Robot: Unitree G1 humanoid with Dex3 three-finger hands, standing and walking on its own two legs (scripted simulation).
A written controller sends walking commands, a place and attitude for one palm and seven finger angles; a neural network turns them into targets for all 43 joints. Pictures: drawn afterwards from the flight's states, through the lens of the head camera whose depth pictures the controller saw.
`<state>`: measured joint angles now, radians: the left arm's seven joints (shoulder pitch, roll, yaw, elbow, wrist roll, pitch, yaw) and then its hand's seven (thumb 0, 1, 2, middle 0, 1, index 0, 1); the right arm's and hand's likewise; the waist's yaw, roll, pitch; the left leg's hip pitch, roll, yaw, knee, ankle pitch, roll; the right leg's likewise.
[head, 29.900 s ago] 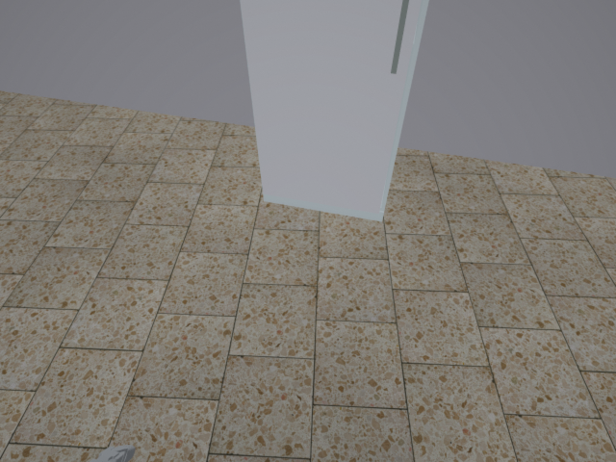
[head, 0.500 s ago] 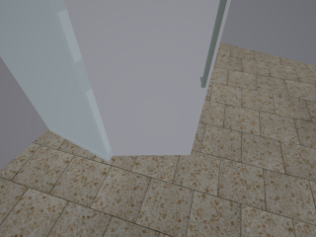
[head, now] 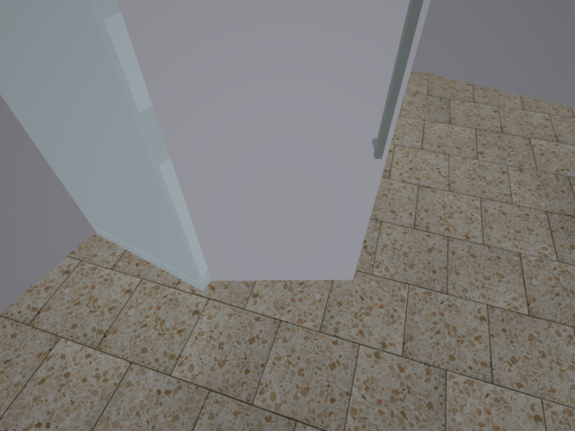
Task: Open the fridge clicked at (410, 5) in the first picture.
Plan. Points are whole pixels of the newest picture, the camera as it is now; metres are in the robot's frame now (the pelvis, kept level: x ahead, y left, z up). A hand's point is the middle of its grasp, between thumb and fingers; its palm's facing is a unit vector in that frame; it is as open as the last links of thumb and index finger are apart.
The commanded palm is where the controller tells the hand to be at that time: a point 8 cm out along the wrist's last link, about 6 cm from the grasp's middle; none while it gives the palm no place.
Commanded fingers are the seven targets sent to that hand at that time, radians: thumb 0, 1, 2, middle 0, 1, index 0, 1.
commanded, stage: look to check the result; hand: right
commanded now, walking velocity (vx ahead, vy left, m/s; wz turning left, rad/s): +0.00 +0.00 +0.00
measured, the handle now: (401, 44) +0.71 -0.16 +0.20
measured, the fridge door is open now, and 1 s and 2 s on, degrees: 61 61 61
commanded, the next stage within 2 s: stand and wait in 0.42 s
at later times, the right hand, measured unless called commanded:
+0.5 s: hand out of the picture +0.11 -0.23 -0.16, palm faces -0.02 +0.94 -0.33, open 7.4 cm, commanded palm none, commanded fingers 0.00 -0.90 -0.90 0.20 0.30 0.20 0.30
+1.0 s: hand out of the picture +0.10 -0.22 -0.16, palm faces -0.02 +0.95 -0.32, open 7.4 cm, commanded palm none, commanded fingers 0.00 -0.90 -0.90 0.20 0.30 0.20 0.30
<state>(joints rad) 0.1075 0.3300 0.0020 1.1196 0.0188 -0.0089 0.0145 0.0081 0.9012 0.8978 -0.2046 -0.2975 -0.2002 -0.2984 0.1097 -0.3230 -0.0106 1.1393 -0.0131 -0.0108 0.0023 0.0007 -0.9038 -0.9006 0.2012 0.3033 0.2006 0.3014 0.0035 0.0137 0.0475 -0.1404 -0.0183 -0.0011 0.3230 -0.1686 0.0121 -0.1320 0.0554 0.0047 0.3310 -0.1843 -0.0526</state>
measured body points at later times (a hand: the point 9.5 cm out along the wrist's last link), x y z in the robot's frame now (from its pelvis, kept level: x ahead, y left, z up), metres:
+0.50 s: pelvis +0.02 +0.01 +0.00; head +0.04 +0.01 +0.45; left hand +0.10 +0.30 -0.14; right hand +0.11 -0.28 -0.13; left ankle +0.00 +0.11 -0.75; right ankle +0.00 -0.08 -0.75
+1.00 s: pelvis +0.02 +0.03 +0.00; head +0.03 +0.03 +0.45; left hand +0.09 +0.32 -0.13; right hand +0.10 -0.27 -0.13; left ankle +0.00 +0.11 -0.75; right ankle +0.00 -0.08 -0.75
